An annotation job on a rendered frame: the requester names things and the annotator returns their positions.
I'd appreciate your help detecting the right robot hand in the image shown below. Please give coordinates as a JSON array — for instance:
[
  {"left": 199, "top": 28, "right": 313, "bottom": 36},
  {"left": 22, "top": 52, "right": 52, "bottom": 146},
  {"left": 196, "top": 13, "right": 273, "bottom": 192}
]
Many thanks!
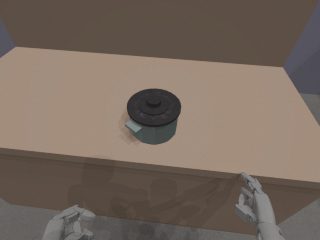
[{"left": 235, "top": 172, "right": 276, "bottom": 228}]

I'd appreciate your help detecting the left robot hand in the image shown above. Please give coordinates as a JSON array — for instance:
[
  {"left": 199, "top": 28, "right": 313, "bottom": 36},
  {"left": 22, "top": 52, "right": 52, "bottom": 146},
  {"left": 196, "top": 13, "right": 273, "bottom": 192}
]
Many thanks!
[{"left": 41, "top": 204, "right": 96, "bottom": 240}]

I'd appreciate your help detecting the lid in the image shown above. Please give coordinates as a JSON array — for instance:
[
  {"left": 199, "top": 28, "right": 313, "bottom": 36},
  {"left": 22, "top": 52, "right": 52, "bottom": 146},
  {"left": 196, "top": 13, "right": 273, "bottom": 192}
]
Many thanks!
[{"left": 126, "top": 88, "right": 181, "bottom": 127}]

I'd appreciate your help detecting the knob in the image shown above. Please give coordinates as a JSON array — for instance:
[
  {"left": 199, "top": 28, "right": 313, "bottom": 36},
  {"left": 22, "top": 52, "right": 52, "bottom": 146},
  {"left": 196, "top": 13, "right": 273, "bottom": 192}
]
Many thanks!
[{"left": 147, "top": 95, "right": 161, "bottom": 107}]

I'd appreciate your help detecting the table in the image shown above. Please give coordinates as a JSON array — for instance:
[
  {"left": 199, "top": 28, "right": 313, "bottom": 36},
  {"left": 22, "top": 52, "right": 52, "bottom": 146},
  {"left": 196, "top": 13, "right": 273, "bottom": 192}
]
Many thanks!
[{"left": 0, "top": 0, "right": 320, "bottom": 235}]

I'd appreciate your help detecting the pot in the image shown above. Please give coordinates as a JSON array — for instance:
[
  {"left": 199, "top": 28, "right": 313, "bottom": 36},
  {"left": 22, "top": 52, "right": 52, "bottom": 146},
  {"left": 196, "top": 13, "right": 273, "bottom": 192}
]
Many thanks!
[{"left": 125, "top": 99, "right": 180, "bottom": 145}]

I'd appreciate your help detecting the right robot forearm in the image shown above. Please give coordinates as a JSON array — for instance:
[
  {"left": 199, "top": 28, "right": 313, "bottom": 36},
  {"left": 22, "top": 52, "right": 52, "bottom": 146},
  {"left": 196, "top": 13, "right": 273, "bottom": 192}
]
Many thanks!
[{"left": 255, "top": 222, "right": 285, "bottom": 240}]

